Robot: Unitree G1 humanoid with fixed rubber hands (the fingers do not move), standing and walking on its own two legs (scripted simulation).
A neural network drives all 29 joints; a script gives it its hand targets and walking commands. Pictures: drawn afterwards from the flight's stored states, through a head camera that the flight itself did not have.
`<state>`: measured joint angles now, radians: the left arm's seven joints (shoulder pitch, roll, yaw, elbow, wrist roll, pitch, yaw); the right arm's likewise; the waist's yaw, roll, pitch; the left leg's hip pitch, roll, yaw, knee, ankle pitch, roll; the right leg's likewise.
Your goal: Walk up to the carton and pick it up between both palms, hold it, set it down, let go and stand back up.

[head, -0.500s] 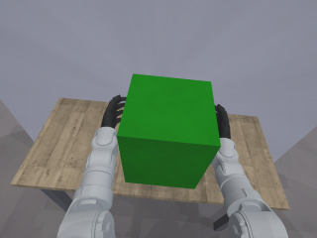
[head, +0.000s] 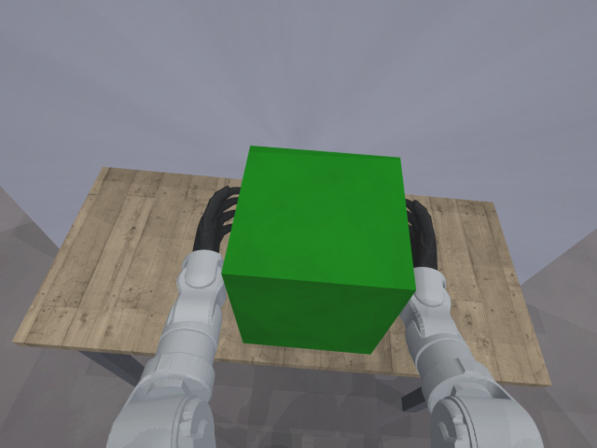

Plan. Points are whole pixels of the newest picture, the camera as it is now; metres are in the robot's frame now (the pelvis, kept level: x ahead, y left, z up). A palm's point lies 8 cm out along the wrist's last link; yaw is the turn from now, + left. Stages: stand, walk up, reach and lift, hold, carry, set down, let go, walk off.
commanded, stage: set down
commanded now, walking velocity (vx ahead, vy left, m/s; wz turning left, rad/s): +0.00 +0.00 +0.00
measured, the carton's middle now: (315, 258) +0.37 -0.01 -0.01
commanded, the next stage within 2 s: none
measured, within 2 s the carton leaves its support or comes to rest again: rests again in 0.28 s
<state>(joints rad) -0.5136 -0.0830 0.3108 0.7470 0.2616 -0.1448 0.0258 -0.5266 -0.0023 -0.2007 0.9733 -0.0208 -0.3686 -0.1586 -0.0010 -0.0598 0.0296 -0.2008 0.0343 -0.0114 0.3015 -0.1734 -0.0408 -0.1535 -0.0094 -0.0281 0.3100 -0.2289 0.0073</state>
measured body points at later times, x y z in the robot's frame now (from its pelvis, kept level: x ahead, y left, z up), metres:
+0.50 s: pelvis +0.00 +0.00 +0.00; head +0.10 +0.01 +0.44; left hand +0.38 +0.15 -0.01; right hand +0.38 -0.16 -0.01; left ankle -0.02 +0.14 -0.75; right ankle -0.05 -0.11 -0.75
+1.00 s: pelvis +0.00 +0.00 +0.00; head +0.10 +0.01 +0.44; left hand +0.38 +0.14 -0.01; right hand +0.37 -0.17 -0.02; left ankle -0.02 +0.14 -0.75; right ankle -0.05 -0.11 -0.75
